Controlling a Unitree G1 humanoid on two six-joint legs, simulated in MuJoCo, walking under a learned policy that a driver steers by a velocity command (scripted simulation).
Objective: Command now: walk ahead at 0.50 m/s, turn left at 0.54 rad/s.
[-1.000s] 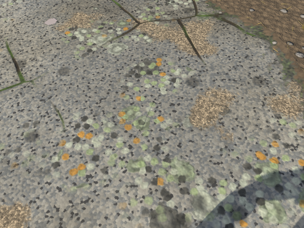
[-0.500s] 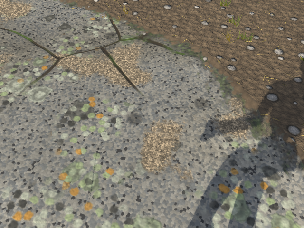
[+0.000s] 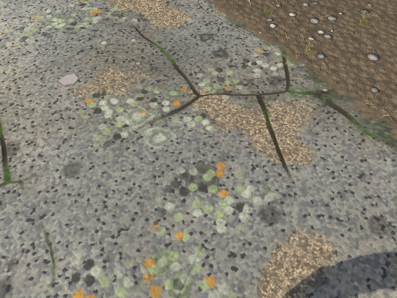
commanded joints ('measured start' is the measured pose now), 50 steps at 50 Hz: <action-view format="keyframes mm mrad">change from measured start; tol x32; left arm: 1 -62 168 39 -64 -13 -10 8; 50 -216 52 -45 -109 13 61 -23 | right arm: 1 -90 -11 9 -95 0 -9 20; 34 406 -127 -25 -76 -3 24 -59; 50 115 -132 -7 -118 -54 67 -54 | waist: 1 -13 -95 60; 10 -163 169 -427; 22 -94 21 -14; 31 -37 65 -116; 33 -115 -343 -397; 50 -68 -11 -103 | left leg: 1 27 2 30 -115 57 22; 8 661 -160 110 -260 -80 178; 10 1136 242 -816 -488 -306 450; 17 512 61 -304 -598 95 305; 30 551 -21 -355 -301 189 144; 32 405 -148 -250 60 -106 58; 33 161 -268 -176 323 -742 -2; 35 53 -152 -136 486 -577 -56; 50 639 75 -182 -452 -13 82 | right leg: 1 -32 -278 63 -102 305 -146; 7 51 -268 -47 316 884 -73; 10 -731 26 213 1139 -378 44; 11 -828 -27 268 1155 -286 22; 29 -423 30 262 243 254 33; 33 282 -469 742 230 893 -294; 36 16 -328 599 125 309 -225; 50 -401 -102 249 207 -114 -40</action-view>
